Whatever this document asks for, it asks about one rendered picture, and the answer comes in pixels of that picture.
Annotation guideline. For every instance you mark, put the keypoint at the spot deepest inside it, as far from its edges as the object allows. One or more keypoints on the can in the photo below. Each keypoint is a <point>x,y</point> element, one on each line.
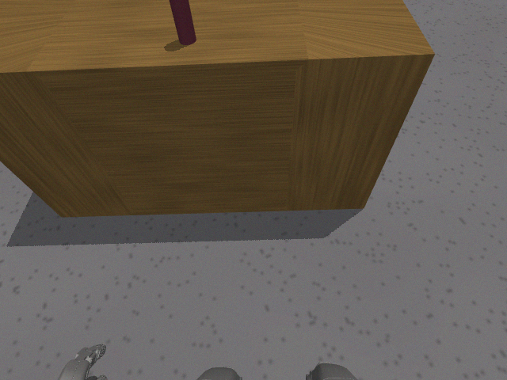
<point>183,20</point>

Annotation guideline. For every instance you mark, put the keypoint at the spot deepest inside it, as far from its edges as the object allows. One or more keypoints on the left robot hand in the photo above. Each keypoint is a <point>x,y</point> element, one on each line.
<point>79,368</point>

